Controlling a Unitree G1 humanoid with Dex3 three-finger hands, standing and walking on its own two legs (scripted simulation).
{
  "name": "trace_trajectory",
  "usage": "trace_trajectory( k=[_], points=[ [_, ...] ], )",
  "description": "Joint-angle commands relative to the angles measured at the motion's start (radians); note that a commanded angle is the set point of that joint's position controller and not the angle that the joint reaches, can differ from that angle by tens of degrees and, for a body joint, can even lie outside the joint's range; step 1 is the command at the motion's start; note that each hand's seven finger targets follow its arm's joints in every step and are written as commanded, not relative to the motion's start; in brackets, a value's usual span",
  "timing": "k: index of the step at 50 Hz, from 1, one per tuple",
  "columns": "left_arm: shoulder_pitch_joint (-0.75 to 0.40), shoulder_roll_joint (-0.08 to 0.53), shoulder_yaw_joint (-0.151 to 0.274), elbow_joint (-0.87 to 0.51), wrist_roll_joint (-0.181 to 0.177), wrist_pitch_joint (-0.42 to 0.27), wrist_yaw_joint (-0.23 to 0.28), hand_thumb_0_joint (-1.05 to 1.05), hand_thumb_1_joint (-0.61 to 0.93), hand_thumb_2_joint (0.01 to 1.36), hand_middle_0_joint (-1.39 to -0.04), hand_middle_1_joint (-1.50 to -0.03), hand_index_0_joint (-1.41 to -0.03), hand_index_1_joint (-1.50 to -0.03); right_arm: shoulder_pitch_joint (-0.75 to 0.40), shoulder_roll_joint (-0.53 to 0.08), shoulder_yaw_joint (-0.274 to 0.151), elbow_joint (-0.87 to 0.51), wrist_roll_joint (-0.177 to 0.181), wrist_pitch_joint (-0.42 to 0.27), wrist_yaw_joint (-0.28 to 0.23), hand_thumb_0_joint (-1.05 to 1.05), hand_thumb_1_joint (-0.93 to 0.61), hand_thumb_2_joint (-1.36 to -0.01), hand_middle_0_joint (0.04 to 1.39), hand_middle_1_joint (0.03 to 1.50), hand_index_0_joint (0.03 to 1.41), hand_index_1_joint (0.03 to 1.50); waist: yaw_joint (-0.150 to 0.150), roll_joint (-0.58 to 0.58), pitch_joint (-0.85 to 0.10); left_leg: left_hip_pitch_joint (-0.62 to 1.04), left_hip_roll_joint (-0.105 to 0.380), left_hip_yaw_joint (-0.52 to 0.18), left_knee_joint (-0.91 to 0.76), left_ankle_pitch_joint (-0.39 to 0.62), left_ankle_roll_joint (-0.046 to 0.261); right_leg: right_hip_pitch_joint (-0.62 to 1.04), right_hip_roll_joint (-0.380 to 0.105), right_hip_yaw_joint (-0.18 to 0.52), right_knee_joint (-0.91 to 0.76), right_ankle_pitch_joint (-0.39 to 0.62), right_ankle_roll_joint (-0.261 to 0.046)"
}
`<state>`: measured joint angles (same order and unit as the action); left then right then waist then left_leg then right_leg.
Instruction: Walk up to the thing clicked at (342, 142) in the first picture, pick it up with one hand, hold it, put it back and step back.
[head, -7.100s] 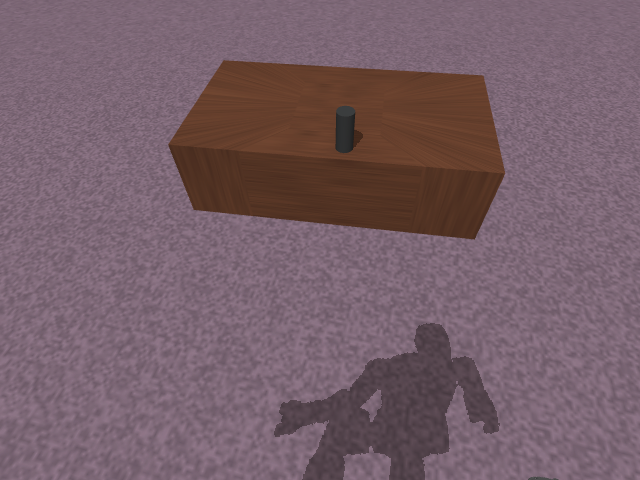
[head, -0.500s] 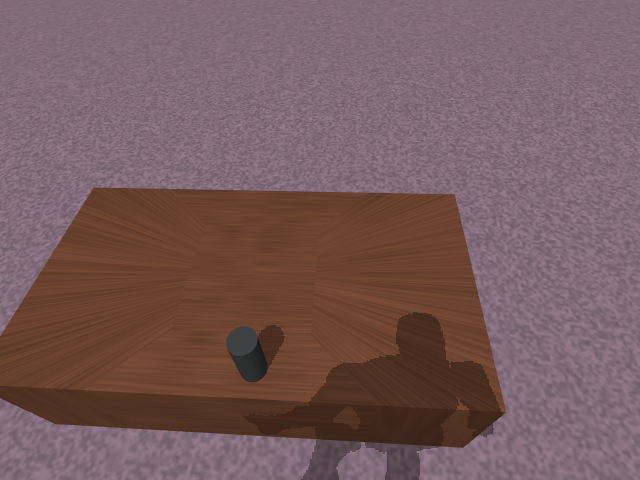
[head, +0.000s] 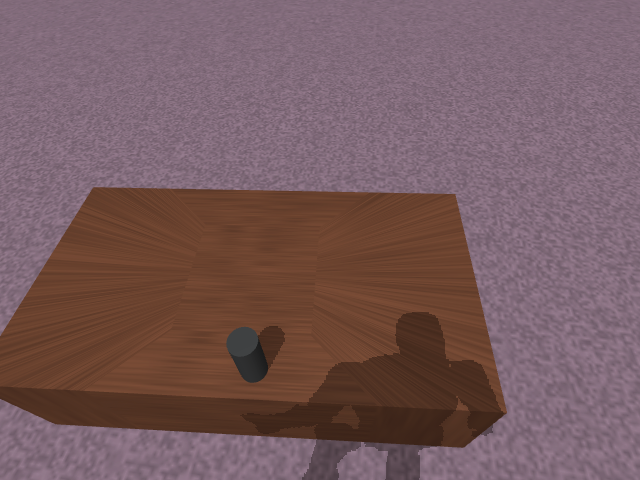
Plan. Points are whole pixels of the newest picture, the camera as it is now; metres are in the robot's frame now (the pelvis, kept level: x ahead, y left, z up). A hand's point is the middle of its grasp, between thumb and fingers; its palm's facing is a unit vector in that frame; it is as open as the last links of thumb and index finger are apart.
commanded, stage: stand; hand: left
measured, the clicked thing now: (248, 356) +0.40 +0.19 -0.35
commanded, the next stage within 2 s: go down in 0.20 s
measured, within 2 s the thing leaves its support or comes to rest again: neither
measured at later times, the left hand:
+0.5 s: hand (162, 476) +0.14 +0.25 -0.16, palm faces +0.05 -0.94 -0.33, open 10.1 cm
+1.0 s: hand (147, 465) +0.16 +0.27 -0.15, palm faces +0.06 -0.95 -0.32, open 17.1 cm
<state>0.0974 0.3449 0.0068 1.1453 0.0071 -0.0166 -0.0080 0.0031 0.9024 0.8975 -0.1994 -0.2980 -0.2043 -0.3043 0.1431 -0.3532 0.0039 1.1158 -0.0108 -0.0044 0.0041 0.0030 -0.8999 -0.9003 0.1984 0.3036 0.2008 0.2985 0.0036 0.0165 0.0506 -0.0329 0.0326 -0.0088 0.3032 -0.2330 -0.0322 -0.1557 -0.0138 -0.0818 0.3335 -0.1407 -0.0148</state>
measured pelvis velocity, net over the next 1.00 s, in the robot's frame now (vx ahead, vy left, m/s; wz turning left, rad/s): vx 0.00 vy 0.03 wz -0.01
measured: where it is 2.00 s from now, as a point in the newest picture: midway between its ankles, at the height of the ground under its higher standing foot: outside the picture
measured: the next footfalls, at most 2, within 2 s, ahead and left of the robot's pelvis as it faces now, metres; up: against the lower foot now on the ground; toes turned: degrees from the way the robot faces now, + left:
none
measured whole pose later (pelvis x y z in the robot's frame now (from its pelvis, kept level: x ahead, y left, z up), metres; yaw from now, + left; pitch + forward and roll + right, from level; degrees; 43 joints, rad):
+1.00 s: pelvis +0.00 +0.03 -0.03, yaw -1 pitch +7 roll -2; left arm 0.19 0.31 0.14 0.50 0.02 0.35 -0.02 -0.01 -0.45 0.05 -0.07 -0.04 -0.07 -0.05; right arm 0.22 -0.25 0.01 0.66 0.03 -0.15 -0.08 0.01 -0.88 -0.89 0.20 0.30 0.20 0.30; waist -0.01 0.01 -0.05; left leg -0.41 0.02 0.00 0.71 -0.43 0.01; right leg -0.49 -0.04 -0.06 0.64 -0.27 0.02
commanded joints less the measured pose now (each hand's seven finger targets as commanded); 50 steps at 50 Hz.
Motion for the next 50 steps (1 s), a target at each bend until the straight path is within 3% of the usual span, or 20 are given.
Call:
trace_trajectory(
  k=[1, 14, 15, 16, 17, 18, 19, 21, 23, 25, 26, 29, 31, 34, 38, 40, 42, 45, 48, 50],
  points=[
    [-0.048, 0.226, 0.038, -0.058, 0.001, -0.015, 0.013, 0.0, 0.899, 0.9, -0.2, -0.3, -0.2, -0.3, -0.017, -0.203, -0.037, -0.054, -0.003, -0.017, -0.016, 0.0, -0.9, -0.9, 0.2, 0.3, 0.2, 0.3, -0.001, -0.019, -0.058, -0.095, 0.11, -0.07, -0.065, 0.114, 0.041, 0.09, -0.135, 0.125, -0.04, 0.114, -0.007],
    [-0.043, 0.216, 0.037, -0.063, 0.002, -0.02, 0.013, 0.0, 0.899, 0.9, -0.2, -0.3, -0.2, -0.3, -0.028, -0.208, -0.041, -0.064, -0.002, -0.018, -0.014, 0.0, -0.9, -0.9, 0.2, 0.3, 0.2, 0.3, 0.001, -0.008, -0.075, -0.093, 0.11, -0.068, -0.055, 0.132, 0.044, 0.106, -0.136, 0.13, -0.04, 0.159, -0.007],
    [-0.042, 0.217, 0.036, -0.064, 0.002, -0.02, 0.013, 0.0, 0.819, 0.82, -0.12, -0.22, -0.12, -0.22, -0.024, -0.204, -0.039, -0.065, -0.002, -0.018, -0.014, 0.0, -0.98, -0.947, 0.196, 0.297, 0.196, 0.297, 0.0, -0.005, -0.076, -0.098, 0.109, -0.065, -0.058, 0.142, 0.043, 0.112, -0.137, 0.126, -0.034, 0.167, -0.007],
    [-0.393, 0.055, 0.046, -0.415, -0.052, -0.103, 0.028, 0.0, 0.739, 0.74, -0.04, -0.14, -0.04, -0.14, -0.045, -0.039, 0.003, -0.33, 0.063, -0.069, -0.037, 0.0, -1.011, -0.928, 0.2, 0.3, 0.2, 0.3, -0.131, 0.003, 0.017, -0.225, -0.043, 0.058, 0.037, 0.061, 0.045, -0.133, -0.01, 0.055, 0.021, 0.078, 0.012],
    [-0.447, 0.108, 0.063, -0.335, -0.051, -0.093, 0.034, 0.0, 0.659, 0.66, 0.0, -0.06, -0.008, -0.06, 0.01, -0.066, -0.001, -0.269, 0.066, -0.069, -0.046, 0.0, -1.003, -0.928, 0.2, 0.3, 0.2, 0.3, -0.094, -0.027, -0.042, -0.226, -0.047, 0.053, 0.054, 0.031, 0.052, -0.078, -0.014, 0.049, 0.028, 0.021, 0.018],
    [-0.263, 0.184, 0.118, -0.153, -0.033, -0.051, 0.04, 0.0, 0.579, 0.58, 0.0, -0.018, -0.004, -0.005, 0.033, -0.089, -0.013, -0.253, 0.061, -0.057, -0.051, 0.0, -1.021, -0.934, 0.2, 0.3, 0.2, 0.3, -0.069, -0.053, -0.027, -0.255, -0.057, 0.057, 0.068, -0.005, 0.054, -0.082, -0.009, 0.037, 0.031, -0.042, 0.012],
    [-0.203, 0.203, 0.144, -0.121, -0.026, -0.038, 0.031, 0.0, 0.499, 0.5, 0.0, -0.023, -0.006, -0.012, 0.037, -0.094, -0.027, -0.281, 0.06, -0.05, -0.052, 0.0, -1.005, -0.929, 0.2, 0.3, 0.2, 0.3, -0.033, -0.068, -0.03, -0.279, -0.049, 0.057, 0.092, 0.017, 0.05, -0.085, -0.008, 0.031, 0.046, -0.043, 0.009],
    [-0.295, 0.294, 0.188, -0.244, 0.001, -0.044, 0.029, 0.0, 0.339, 0.34, 0.0, -0.023, -0.007, -0.01, 0.063, -0.093, -0.052, -0.321, 0.051, -0.06, -0.067, 0.0, -0.995, -0.926, 0.2, 0.3, 0.2, 0.3, -0.016, -0.031, -0.195, -0.273, -0.053, 0.052, 0.123, 0.053, 0.049, -0.033, -0.017, 0.044, 0.089, 0.013, 0.013],
    [-0.126, 0.229, 0.19, -0.153, 0.03, -0.007, 0.016, 0.0, 0.228, 0.187, -0.004, -0.007, -0.012, 0.0, 0.092, -0.08, -0.061, -0.349, 0.039, -0.068, -0.063, 0.0, -0.999, -0.925, 0.2, 0.3, 0.2, 0.3, -0.013, -0.035, -0.244, -0.312, -0.052, 0.039, 0.152, 0.088, 0.044, -0.023, -0.018, 0.045, 0.141, 0.075, 0.009],
    [-0.046, 0.245, 0.234, -0.235, 0.044, 0.034, 0.013, 0.0, 0.136, 0.145, -0.02, -0.014, -0.031, 0.0, 0.088, -0.08, -0.08, -0.404, 0.037, -0.076, -0.062, 0.0, -0.978, -0.917, 0.2, 0.3, 0.2, 0.3, 0.035, 0.029, -0.347, -0.285, -0.062, 0.041, 0.156, 0.16, 0.035, 0.047, -0.016, 0.047, 0.149, 0.129, -0.002],
    [-0.034, 0.236, 0.233, -0.277, 0.041, 0.062, 0.015, 0.0, 0.089, 0.123, -0.023, -0.009, -0.037, 0.0, 0.075, -0.076, -0.079, -0.429, 0.041, -0.078, -0.065, 0.0, -0.971, -0.915, 0.2, 0.3, 0.2, 0.3, 0.039, 0.043, -0.335, -0.282, -0.063, 0.043, 0.148, 0.162, 0.032, 0.048, -0.012, 0.046, 0.138, 0.123, -0.003],
    [-0.056, 0.189, 0.2, -0.37, 0.036, 0.167, 0.019, 0.0, -0.063, 0.076, -0.032, -0.005, -0.045, 0.0, 0.037, -0.057, -0.064, -0.485, 0.046, -0.09, -0.071, 0.0, -0.967, -0.911, 0.2, 0.3, 0.2, 0.3, 0.02, 0.03, -0.289, -0.298, -0.059, 0.034, 0.154, 0.145, 0.031, 0.007, -0.007, 0.035, 0.129, 0.091, -0.003],
    [-0.084, 0.152, 0.162, -0.397, 0.031, 0.226, 0.013, 0.0, -0.152, 0.076, -0.036, -0.006, -0.039, 0.0, 0.016, -0.053, -0.062, -0.516, 0.049, -0.096, -0.074, 0.0, -0.945, -0.908, 0.2, 0.3, 0.2, 0.3, 0.005, -0.017, -0.202, -0.328, -0.048, 0.032, 0.158, 0.08, 0.033, -0.076, 0.003, 0.027, 0.122, 0.008, -0.001],
    [-0.071, 0.146, 0.171, -0.485, 0.014, 0.275, 0.012, 0.0, -0.344, 0.055, -0.057, -0.027, -0.054, -0.024, 0.036, -0.049, -0.056, -0.54, 0.051, -0.115, -0.074, 0.0, -0.899, -0.896, 0.2, 0.3, 0.2, 0.3, -0.002, -0.022, -0.184, -0.351, -0.04, 0.026, 0.167, 0.026, 0.031, -0.12, 0.012, 0.015, 0.137, -0.059, -0.004],
    [-0.086, 0.16, 0.18, -0.6, 0.016, 0.301, 0.009, 0.0, -0.521, 0.029, -0.066, -0.046, -0.064, -0.044, 0.055, -0.043, -0.052, -0.558, 0.048, -0.144, -0.076, 0.0, -0.883, -0.891, 0.2, 0.3, 0.2, 0.3, -0.02, -0.027, -0.218, -0.357, -0.036, 0.017, 0.214, 0.07, 0.034, -0.136, 0.013, 0.016, 0.183, -0.013, -0.001],
    [-0.055, 0.177, 0.201, -0.646, 0.022, 0.307, 0.008, 0.0, -0.514, 0.035, -0.066, -0.048, -0.063, -0.046, 0.058, -0.046, -0.056, -0.571, 0.045, -0.157, -0.081, 0.0, -0.874, -0.889, 0.2, 0.3, 0.2, 0.3, -0.022, 0.001, -0.268, -0.344, -0.041, 0.02, 0.245, 0.116, 0.034, -0.127, 0.008, 0.022, 0.211, 0.04, -0.001],
    [-0.038, 0.164, 0.191, -0.711, 0.025, 0.311, 0.006, 0.0, -0.508, 0.041, -0.068, -0.053, -0.066, -0.052, 0.075, -0.039, -0.053, -0.564, 0.042, -0.169, -0.086, 0.0, -0.868, -0.888, 0.201, 0.3, 0.2, 0.3, -0.025, 0.018, -0.291, -0.337, -0.04, 0.019, 0.27, 0.16, 0.031, -0.122, 0.006, 0.024, 0.235, 0.083, -0.002],
    [-0.019, 0.166, 0.193, -0.758, 0.03, 0.326, 0.006, 0.0, -0.528, 0.035, -0.068, -0.039, -0.061, -0.042, 0.064, -0.038, -0.051, -0.571, 0.037, -0.183, -0.094, 0.0, -0.873, -0.89, 0.201, 0.3, 0.2, 0.3, -0.025, 0.059, -0.266, -0.359, -0.034, 0.008, 0.288, 0.149, 0.019, -0.169, 0.011, 0.022, 0.256, 0.055, -0.006],
    [0.062, 0.185, 0.208, -0.835, 0.031, 0.348, 0.006, 0.0, -0.531, 0.033, -0.071, -0.039, -0.065, -0.041, 0.072, -0.044, -0.054, -0.584, 0.035, -0.188, -0.103, 0.0, -0.87, -0.889, 0.201, 0.3, 0.2, 0.3, -0.021, 0.091, -0.318, -0.358, -0.032, 0.002, 0.32, 0.222, 0.012, -0.15, 0.011, 0.016, 0.288, 0.108, -0.01],
    [0.083, 0.163, 0.183, -0.856, 0.028, 0.37, 0.0, 0.0, -0.519, 0.031, -0.07, -0.041, -0.069, -0.038, 0.065, -0.043, -0.05, -0.59, 0.034, -0.191, -0.106, 0.0, -0.864, -0.887, 0.201, 0.3, 0.2, 0.3, -0.028, 0.076, -0.298, -0.378, -0.031, -0.004, 0.336, 0.234, 0.012, -0.165, 0.013, 0.013, 0.297, 0.114, -0.007]
  ],
)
